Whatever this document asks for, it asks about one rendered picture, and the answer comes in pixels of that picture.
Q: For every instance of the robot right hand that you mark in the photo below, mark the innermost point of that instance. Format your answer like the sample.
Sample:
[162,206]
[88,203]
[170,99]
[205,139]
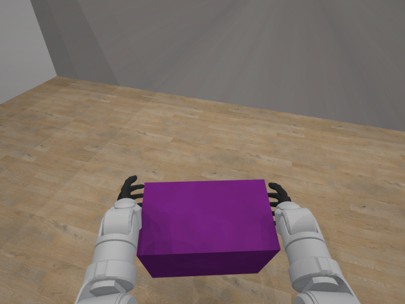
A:
[281,195]

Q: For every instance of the robot left hand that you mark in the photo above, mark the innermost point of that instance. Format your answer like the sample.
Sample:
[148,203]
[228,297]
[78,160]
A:
[127,189]

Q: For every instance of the left robot forearm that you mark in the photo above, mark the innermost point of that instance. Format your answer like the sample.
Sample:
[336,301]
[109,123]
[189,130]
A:
[112,270]

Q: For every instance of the robot right upper arm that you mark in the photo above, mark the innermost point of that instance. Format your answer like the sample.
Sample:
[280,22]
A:
[323,297]

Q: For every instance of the right robot forearm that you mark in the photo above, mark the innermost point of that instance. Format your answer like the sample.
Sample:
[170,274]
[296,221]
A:
[311,266]

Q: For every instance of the carton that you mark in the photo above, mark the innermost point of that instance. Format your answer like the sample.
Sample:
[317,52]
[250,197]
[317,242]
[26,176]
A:
[206,228]

